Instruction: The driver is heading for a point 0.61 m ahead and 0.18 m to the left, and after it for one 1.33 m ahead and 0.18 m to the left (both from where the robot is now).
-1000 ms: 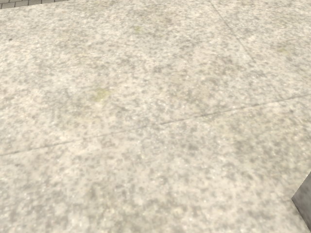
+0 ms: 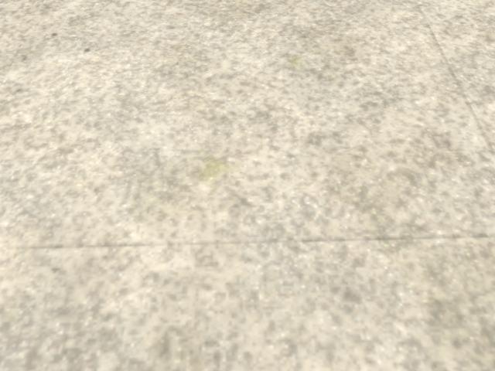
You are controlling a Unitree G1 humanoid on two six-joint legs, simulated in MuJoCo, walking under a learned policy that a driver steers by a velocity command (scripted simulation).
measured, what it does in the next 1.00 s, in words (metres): walks ahead, turning left: left foot, then right foot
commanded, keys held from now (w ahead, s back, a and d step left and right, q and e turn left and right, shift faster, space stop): w+q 0.04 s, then q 0.56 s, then no key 0.40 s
